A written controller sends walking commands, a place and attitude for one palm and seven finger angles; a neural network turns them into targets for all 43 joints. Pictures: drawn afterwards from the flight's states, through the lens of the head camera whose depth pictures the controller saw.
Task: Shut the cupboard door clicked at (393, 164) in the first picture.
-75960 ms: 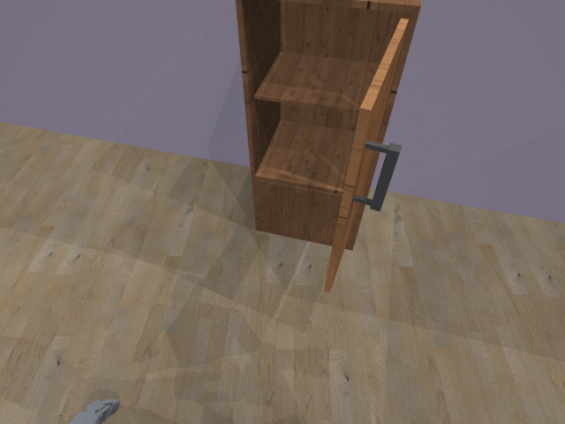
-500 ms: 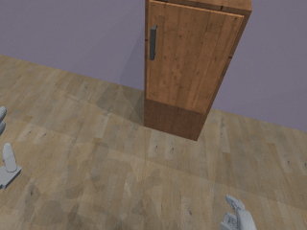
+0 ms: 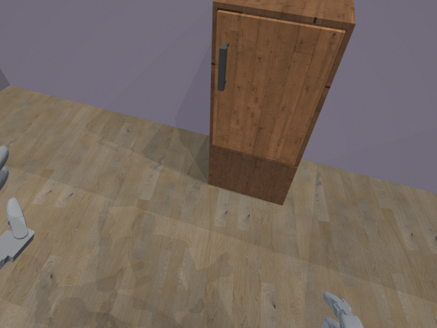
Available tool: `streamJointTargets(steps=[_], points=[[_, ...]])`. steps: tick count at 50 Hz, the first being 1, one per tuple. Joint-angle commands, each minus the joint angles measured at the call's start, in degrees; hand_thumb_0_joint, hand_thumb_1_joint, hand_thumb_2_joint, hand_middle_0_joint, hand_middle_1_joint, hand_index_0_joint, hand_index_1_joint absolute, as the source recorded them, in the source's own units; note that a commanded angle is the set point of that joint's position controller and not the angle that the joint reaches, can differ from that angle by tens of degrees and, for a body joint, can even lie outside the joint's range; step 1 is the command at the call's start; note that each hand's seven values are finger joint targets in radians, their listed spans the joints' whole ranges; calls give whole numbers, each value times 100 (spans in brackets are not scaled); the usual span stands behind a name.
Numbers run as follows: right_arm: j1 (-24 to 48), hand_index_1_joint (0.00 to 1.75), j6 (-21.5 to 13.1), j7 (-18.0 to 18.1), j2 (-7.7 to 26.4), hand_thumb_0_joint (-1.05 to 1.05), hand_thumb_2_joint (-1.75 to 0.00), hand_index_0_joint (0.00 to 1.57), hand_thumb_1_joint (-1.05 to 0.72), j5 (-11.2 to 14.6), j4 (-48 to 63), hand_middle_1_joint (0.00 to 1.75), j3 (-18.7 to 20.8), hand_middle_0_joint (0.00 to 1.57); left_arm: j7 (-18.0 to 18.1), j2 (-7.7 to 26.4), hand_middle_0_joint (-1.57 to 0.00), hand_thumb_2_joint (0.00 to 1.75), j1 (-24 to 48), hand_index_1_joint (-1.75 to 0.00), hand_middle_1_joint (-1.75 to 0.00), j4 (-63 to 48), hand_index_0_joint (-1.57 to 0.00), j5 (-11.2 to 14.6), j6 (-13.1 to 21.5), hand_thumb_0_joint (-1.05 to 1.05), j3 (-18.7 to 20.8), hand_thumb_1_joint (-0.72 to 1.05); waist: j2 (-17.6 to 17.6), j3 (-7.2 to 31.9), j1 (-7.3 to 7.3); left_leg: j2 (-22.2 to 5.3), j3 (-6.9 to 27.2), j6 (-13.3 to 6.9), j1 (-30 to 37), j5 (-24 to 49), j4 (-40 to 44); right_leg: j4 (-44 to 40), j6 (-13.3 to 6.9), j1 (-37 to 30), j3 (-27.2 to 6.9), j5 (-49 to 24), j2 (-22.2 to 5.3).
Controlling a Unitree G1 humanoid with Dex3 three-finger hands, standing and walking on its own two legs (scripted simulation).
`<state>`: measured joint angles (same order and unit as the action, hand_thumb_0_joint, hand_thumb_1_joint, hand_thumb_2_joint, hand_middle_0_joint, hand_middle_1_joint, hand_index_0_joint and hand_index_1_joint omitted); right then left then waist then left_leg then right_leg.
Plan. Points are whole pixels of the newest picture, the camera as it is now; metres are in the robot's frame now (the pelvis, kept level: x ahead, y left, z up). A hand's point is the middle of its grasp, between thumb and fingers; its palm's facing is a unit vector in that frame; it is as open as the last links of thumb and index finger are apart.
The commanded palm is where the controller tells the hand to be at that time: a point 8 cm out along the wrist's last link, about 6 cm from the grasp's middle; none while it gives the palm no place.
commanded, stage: let the arm hang, fingers relaxed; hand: left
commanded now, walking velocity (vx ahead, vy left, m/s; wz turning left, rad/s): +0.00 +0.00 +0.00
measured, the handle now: (223, 67) +0.95 +0.04 +0.01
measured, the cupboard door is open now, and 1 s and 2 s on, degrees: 0 0 0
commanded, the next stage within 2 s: look to check the result in 1.14 s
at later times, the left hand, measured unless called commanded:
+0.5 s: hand out of the picture +0.02 +0.18 -0.18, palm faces +0.03 -0.98 -0.19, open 7.1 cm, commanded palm none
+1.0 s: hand out of the picture +0.03 +0.18 -0.17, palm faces +0.02 -0.97 -0.23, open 7.4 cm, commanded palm none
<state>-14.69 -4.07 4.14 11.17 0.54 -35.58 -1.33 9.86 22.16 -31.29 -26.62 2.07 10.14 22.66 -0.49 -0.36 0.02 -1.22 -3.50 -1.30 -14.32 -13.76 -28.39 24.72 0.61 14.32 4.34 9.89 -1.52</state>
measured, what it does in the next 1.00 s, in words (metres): stands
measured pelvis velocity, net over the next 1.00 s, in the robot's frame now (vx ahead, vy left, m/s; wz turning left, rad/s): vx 0.00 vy -0.01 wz -0.01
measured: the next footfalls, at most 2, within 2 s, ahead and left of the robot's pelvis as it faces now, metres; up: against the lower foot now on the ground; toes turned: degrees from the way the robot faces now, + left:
none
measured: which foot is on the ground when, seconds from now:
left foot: down 0.00-1.00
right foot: down 0.00-1.00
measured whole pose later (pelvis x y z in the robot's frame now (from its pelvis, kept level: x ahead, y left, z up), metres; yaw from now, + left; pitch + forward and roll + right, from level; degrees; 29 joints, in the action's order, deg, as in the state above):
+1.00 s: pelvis +0.00 -0.01 +0.00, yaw -1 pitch -2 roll +0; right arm -16.0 0.8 1.0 11.0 -1.1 -63.2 0.0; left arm 0.7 11.5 -13.4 64.0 -0.6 -0.4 1.2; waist 0.3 -1.4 0.1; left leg -1.2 -4.1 -0.5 -9.8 -11.8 -23.6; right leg 23.3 -0.4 11.6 3.8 9.6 -1.4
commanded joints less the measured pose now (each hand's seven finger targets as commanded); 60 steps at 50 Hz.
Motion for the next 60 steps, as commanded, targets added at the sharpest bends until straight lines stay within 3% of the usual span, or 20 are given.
streamJointTargets(steps=[1,2,3,4,6,8,10,11,12,13,15,18,21,25,28,36,43,48,51,60], points=[[592,30,-328,46,701,0,-90,20,-90,17,860,30,305,20,128,957,-20,90,146,-30,-30,-1088,-20,10,390,0,707,90,457,445,-28,-399,449,54,-728,-312,860,-222,-51,-867,-459,-151,-163],[1091,30,-825,-480,1490,0,-90,20,-90,35,-359,30,525,20,-643,-23,-20,90,609,-30,-30,3247,-20,-226,-257,0,-1888,90,350,-108,229,-507,459,99,-611,922,-66,290,-192,221,-154,-705,-504],[591,30,-396,-527,1636,0,-90,20,-90,-5,-384,30,565,20,-871,93,-20,90,789,-30,-30,3337,-20,-259,-856,0,-1619,90,551,143,175,-536,468,140,-420,1176,87,158,-201,251,-439,-541,-601],[521,30,-245,-492,1560,0,-90,20,-90,-6,-245,30,549,20,-925,83,-20,90,787,-30,-30,3232,-20,-277,-1037,0,-1598,90,639,75,164,-593,515,84,-427,1073,147,254,-196,318,-341,-113,-454],[588,30,-67,-482,1583,0,-90,20,-90,-70,-329,30,476,20,-982,98,-20,90,1164,-30,-30,3717,-20,-320,-1017,0,-1650,90,384,62,71,-715,800,-146,-863,821,380,655,-215,237,-237,447,-248],[617,30,46,-468,1591,0,-90,20,-90,-119,-393,30,423,20,-999,204,-20,90,1306,-30,-30,4334,-20,-358,-980,0,-1730,90,-443,251,0,-613,836,-179,-714,849,279,487,-272,-5,-353,214,-315],[466,30,148,-461,1502,0,-90,20,-90,-149,-529,30,397,20,-985,302,-20,90,1486,-30,-30,5064,-20,-391,-949,0,-1771,90,-1292,562,50,-354,702,-139,-328,776,-100,237,-435,-22,-718,-140,-639],[342,30,212,-460,1409,0,-90,20,-90,-152,-620,30,373,20,-969,307,-20,90,1611,-30,-30,5398,-20,-388,-961,0,-1812,90,-1475,648,120,-216,574,-89,-101,659,-248,91,-522,81,-853,-158,-817],[254,30,275,-460,1346,0,-90,20,-90,-167,-700,30,335,20,-940,315,-20,90,1741,-30,-30,5686,-20,-367,-996,0,-1879,90,-1351,641,167,-141,508,-46,54,591,-307,39,-584,211,-861,-31,-884],[208,30,325,-453,1203,0,-90,20,-90,-182,-823,30,295,20,-918,201,-20,90,1851,-30,-30,5938,-20,-344,-1033,0,-1943,90,-995,618,186,-145,504,-25,133,501,-229,2,-576,302,-859,260,-894],[278,30,374,-443,1044,0,-90,20,-90,-199,-1008,30,232,20,-899,40,-20,90,1839,-30,-30,6436,-20,-329,-1064,0,-2031,90,-169,538,128,-248,590,-31,121,495,98,4,-420,272,-771,589,-702],[338,30,389,-403,993,0,-90,20,-90,-190,-1271,30,229,20,-886,-45,-20,90,1650,-30,-30,7117,-20,-318,-1036,0,-2034,90,626,493,-3,-384,693,-47,-193,265,481,-19,-281,-213,-666,528,-517],[189,30,397,-348,910,0,-90,20,-90,-194,-1548,30,265,20,-877,-147,-20,90,1534,-30,-30,7609,-20,-308,-1007,0,-1960,90,1051,415,-33,-391,680,-31,-317,-88,653,-178,-336,-454,-622,480,-489],[-72,30,414,-303,888,0,-90,20,-90,-156,-1856,30,300,20,-885,-128,-20,90,1574,-30,-30,8093,-20,-285,-975,0,-1989,90,758,85,-6,-448,680,-23,-263,-195,787,-472,-362,-414,-640,507,-504],[-248,30,425,-288,870,0,-90,20,-90,-147,-2045,30,321,20,-892,-132,-20,90,1597,-30,-30,8373,-20,-284,-963,0,-2003,90,255,-195,20,-447,631,-31,-157,-244,845,-684,-364,-217,-664,731,-532],[-459,30,423,-273,813,0,-90,20,-90,-155,-2392,30,330,20,-878,-171,-20,90,1573,-30,-30,8773,-20,-291,-973,0,-2008,90,-331,-398,38,-430,511,-81,90,-308,954,-866,-324,27,-701,1053,-510],[-420,30,417,-279,676,0,-90,20,-90,-157,-2541,30,305,20,-864,-208,-20,90,1579,-30,-30,8843,-20,-294,-985,0,-2009,90,-159,-497,21,-438,471,-68,46,-287,1049,-849,-303,22,-691,993,-496],[-330,30,361,-258,693,0,-90,20,-90,-149,-2560,30,295,20,-864,-254,-20,90,1550,-30,-30,8879,-20,-285,-951,0,-2012,90,120,-249,-13,-492,509,-61,131,113,1096,-703,-298,-284,-644,357,-484],[-261,30,349,-247,689,0,-90,20,-90,-140,-2594,30,286,20,-863,-267,-20,90,1581,-30,-30,8912,-20,-282,-950,0,-2022,90,248,-305,-25,-512,536,-44,122,134,1177,-682,-284,-350,-608,217,-479],[-215,30,327,-223,799,0,-90,20,-90,-139,-2596,30,307,20,-874,-258,-20,90,1651,-30,-30,8949,-20,-285,-928,0,-1998,90,221,-271,-4,-528,537,-40,224,237,1219,-710,-289,-455,-586,58,-474]])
